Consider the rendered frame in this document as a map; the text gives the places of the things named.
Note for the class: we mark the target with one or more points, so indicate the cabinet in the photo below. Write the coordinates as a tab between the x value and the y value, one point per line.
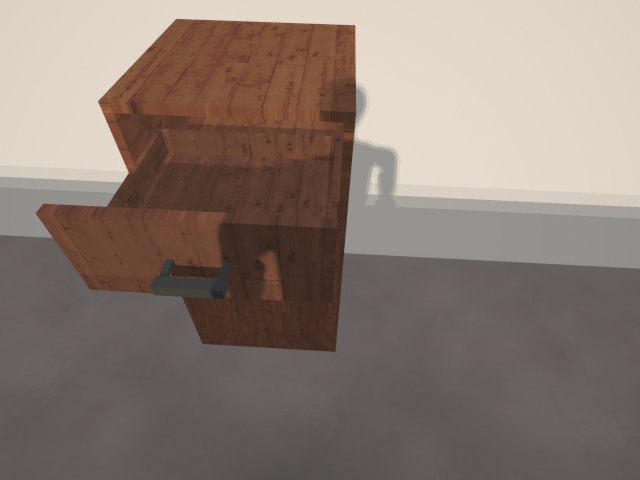
257	77

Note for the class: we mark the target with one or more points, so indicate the drawer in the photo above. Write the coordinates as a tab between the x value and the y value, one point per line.
266	203

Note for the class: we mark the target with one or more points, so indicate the handle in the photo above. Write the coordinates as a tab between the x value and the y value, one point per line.
163	285

